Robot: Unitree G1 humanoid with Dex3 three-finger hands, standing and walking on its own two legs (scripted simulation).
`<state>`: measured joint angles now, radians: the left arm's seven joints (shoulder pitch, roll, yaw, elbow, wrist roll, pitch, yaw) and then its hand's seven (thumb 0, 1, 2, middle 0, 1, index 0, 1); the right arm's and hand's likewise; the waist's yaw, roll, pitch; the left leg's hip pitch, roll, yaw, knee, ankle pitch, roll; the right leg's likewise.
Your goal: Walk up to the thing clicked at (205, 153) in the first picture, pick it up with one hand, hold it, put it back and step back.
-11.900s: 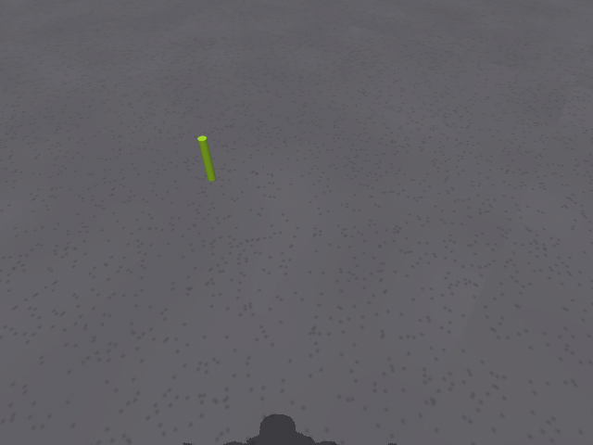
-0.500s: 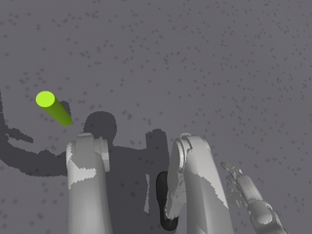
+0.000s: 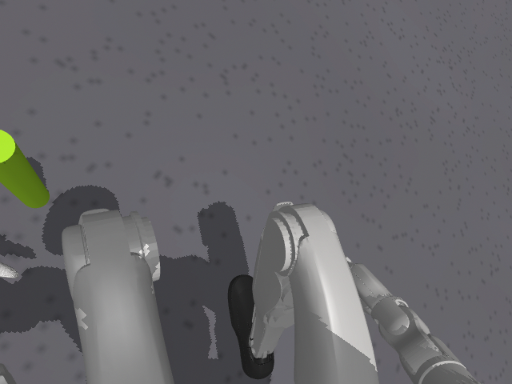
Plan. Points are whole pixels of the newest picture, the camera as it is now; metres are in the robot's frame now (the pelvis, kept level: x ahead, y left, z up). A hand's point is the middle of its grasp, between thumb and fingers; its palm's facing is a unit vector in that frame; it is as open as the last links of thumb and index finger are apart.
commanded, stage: close in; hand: left
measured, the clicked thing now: (19, 177) +0.38 +0.30 -0.16
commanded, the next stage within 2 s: close in 0.88 s
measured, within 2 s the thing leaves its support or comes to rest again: leaves its support in 1.78 s
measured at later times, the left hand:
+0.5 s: hand (16, 200) +0.35 +0.30 -0.15, palm faces +0.26 -0.97 +0.03, open 16.8 cm
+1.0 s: hand (30, 191) +0.36 +0.29 -0.16, palm faces +0.28 -0.96 +0.02, open 16.5 cm
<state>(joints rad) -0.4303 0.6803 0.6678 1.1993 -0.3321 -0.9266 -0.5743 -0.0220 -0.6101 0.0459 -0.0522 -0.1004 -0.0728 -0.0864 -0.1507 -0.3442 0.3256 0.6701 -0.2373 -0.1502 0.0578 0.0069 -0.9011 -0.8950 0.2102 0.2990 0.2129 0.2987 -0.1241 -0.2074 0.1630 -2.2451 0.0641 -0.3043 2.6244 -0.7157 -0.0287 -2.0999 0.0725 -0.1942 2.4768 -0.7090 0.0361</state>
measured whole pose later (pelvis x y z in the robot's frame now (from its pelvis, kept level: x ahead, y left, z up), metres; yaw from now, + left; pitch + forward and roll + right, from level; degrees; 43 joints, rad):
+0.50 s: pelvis -0.01 +0.00 -0.01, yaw -1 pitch +13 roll -14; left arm -0.44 0.66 0.51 1.24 -0.25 -1.05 -0.31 -0.02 -0.58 0.15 -0.16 -0.21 -0.19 -0.18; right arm -0.14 -0.36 0.38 0.63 -0.28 -0.08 0.13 0.01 -0.90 -0.89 0.21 0.30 0.21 0.30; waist -0.16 -0.22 0.20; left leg -2.24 0.05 -0.34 2.66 -0.69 -0.02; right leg -2.08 0.08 -0.22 2.48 -0.68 0.05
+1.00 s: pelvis -0.01 +0.00 -0.01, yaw -2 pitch +12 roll -15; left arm -0.47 0.67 0.47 1.27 -0.21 -1.09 -0.19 -0.02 -0.54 0.23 -0.19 -0.24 -0.21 -0.24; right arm -0.17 -0.36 0.42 0.60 -0.31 -0.04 0.15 0.00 -0.90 -0.90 0.21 0.30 0.21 0.30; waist -0.18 -0.24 0.23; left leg -2.24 0.05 -0.37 2.67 -0.69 -0.02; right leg -2.07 0.09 -0.24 2.47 -0.67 0.06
